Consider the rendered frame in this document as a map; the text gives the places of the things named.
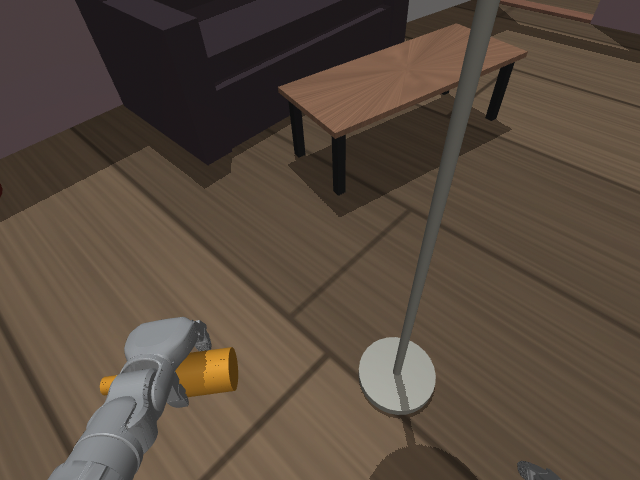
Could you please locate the floor lamp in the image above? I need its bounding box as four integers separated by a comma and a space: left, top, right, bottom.
358, 0, 500, 415

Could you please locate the left robot arm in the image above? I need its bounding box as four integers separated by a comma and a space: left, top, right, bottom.
48, 354, 175, 480

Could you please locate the bottle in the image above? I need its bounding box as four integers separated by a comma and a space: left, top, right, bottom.
100, 347, 238, 397

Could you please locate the right robot hand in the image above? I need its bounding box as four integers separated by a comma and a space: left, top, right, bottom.
517, 461, 562, 480

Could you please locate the sofa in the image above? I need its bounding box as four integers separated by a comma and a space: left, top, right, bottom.
75, 0, 409, 165

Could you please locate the coffee table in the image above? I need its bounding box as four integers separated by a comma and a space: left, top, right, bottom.
278, 23, 528, 196

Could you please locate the left robot hand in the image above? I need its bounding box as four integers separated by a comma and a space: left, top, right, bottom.
124, 317, 211, 408

